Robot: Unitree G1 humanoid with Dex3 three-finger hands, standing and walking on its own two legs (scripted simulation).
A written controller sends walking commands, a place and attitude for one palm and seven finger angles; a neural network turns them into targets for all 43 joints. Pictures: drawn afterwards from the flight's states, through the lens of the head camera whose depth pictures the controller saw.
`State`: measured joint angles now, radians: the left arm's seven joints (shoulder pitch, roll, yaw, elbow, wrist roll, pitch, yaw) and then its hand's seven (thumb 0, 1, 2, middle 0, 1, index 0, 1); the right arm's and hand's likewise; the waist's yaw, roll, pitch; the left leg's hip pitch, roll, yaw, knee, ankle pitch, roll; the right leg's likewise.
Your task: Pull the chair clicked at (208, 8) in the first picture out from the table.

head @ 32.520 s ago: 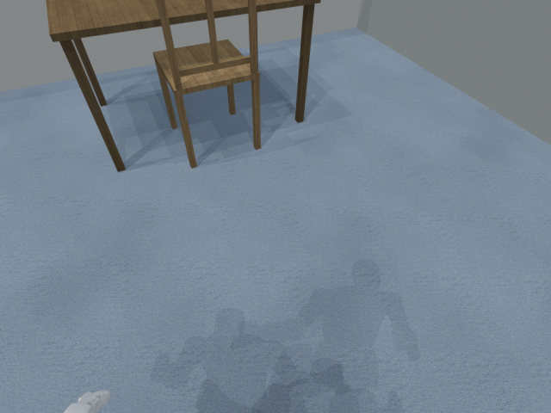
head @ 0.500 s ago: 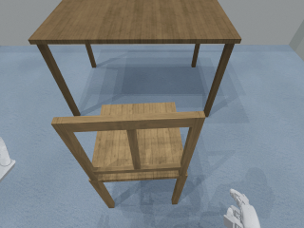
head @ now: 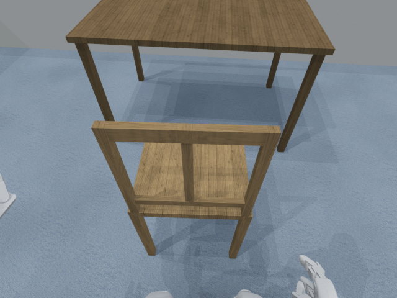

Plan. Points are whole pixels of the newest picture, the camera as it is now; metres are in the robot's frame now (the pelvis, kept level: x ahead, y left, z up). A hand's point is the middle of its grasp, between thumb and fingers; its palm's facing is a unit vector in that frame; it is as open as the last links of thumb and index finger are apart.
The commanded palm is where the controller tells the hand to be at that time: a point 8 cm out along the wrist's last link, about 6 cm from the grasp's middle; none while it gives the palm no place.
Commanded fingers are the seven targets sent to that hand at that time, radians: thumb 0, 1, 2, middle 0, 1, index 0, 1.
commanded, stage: step back with the hand held close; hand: left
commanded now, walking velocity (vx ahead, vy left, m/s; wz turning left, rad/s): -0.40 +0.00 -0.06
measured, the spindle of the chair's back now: (188, 174) +0.43 +0.07 -0.06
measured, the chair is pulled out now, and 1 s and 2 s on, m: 0.57 0.57 0.57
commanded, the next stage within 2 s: stop stepping back and stand still in 0.68 s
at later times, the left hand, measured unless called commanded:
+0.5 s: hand (14, 216) +0.17 +0.25 +0.19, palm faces +0.39 -0.78 -0.50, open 7.4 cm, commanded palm +0.10 +0.30 +0.20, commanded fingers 0.00 0.90 0.90 -0.20 -0.30 -0.20 -0.30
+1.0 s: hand out of the picture +0.04 +0.20 +0.19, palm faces +0.29 -0.80 -0.53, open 7.4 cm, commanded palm +0.00 +0.24 +0.20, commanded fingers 0.00 0.90 0.90 -0.20 -0.30 -0.20 -0.30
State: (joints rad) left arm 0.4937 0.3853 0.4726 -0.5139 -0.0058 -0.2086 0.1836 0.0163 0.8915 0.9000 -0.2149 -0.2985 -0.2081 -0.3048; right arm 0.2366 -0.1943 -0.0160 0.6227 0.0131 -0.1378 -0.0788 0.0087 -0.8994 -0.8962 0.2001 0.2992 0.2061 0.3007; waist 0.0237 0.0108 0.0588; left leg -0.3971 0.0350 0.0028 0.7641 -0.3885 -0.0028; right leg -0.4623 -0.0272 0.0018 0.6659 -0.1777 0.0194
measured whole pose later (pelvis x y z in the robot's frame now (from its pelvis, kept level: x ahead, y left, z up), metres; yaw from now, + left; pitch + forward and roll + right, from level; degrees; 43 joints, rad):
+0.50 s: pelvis -0.04 +0.00 +0.02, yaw +0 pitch +2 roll +0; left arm 0.54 0.42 0.45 -0.58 -0.01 -0.28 0.15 0.01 0.89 0.90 -0.22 -0.30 -0.21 -0.31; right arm 0.14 -0.20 -0.04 0.66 0.00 -0.13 -0.07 0.01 -0.90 -0.90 0.20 0.30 0.21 0.30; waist -0.01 -0.05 0.05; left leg -0.40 0.00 0.00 0.73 -0.40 -0.02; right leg -0.39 -0.02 0.03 0.54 -0.20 0.02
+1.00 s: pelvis -0.18 -0.04 +0.02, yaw -6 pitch -2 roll +1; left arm 0.64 0.43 0.44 -0.50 -0.05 -0.21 0.14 0.01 0.89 0.90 -0.22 -0.30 -0.21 -0.31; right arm 0.24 -0.20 -0.02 0.67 0.02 -0.09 -0.04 0.01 -0.90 -0.90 0.20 0.30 0.21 0.30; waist -0.02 -0.01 0.04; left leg -0.47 0.03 0.00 0.93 -0.39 -0.02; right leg -0.24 -0.04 0.00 0.53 -0.27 0.01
